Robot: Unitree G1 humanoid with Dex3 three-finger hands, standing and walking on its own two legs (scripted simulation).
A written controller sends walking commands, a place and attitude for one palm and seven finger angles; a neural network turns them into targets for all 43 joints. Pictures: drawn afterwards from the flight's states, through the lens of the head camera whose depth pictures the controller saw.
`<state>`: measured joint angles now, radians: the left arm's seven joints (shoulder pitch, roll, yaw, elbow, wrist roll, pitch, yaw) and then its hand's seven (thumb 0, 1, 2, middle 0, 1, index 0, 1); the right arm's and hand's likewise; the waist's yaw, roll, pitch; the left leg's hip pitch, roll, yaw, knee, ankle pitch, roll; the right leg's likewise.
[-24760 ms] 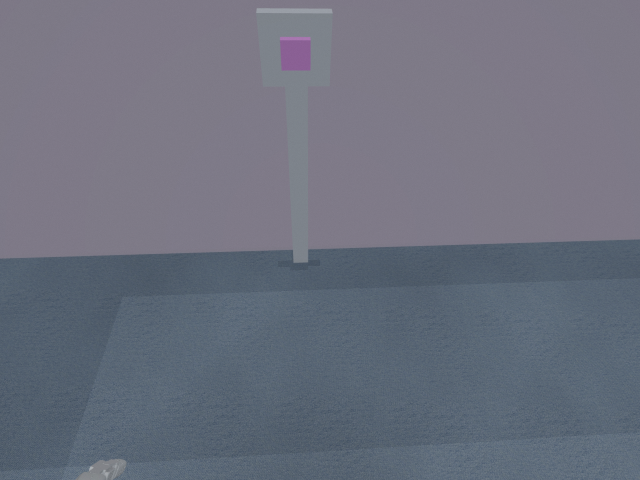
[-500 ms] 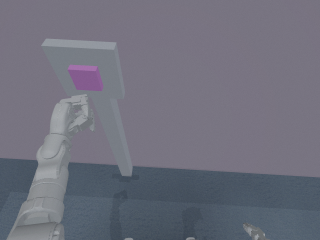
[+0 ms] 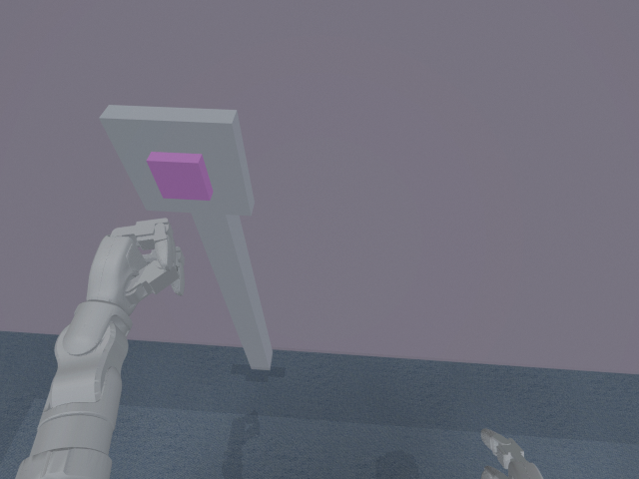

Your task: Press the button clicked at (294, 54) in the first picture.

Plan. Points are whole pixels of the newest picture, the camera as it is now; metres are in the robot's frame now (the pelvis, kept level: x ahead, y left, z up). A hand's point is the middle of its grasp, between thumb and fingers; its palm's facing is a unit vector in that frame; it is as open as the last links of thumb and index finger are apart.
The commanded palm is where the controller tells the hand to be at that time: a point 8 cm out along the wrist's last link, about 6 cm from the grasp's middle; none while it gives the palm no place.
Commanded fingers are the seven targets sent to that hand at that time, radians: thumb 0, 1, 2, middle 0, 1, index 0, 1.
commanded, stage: draw the hand back to the body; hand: left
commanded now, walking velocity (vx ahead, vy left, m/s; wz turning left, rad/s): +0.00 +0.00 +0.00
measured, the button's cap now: (182, 175) +0.49 +0.20 +0.11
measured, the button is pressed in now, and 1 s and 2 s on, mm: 0 0 0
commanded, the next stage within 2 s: step back with the hand held close in 1.28 s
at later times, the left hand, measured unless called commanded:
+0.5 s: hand (102, 330) +0.24 +0.21 +0.14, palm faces +0.24 -0.94 -0.24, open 3.1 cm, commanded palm +0.20 +0.26 +0.16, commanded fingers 0.00 0.90 0.90 -1.30 -1.50 -1.30 -1.50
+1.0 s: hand (6, 374) +0.18 +0.24 +0.19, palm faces +0.39 -0.83 -0.40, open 3.1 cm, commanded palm +0.13 +0.28 +0.21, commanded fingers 0.00 0.90 0.90 -1.30 -1.50 -1.30 -1.50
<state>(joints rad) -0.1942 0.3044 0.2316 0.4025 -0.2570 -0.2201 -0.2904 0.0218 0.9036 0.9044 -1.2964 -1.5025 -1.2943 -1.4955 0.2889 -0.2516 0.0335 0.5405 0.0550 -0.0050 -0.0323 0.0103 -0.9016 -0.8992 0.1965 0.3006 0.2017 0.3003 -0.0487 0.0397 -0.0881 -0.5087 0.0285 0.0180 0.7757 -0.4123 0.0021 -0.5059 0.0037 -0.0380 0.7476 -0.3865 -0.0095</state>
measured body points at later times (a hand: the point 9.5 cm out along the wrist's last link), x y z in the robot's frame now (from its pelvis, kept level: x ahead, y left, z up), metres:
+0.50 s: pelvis -0.01 +0.00 +0.02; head -0.02 -0.02 +0.47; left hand +0.22 +0.26 +0.15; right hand +0.19 -0.22 -0.05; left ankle -0.02 +0.12 -0.71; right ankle -0.01 -0.11 -0.71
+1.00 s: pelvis +0.01 +0.00 +0.03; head -0.02 -0.02 +0.48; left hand +0.16 +0.28 +0.21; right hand +0.19 -0.21 -0.05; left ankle -0.02 +0.12 -0.71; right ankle -0.01 -0.11 -0.71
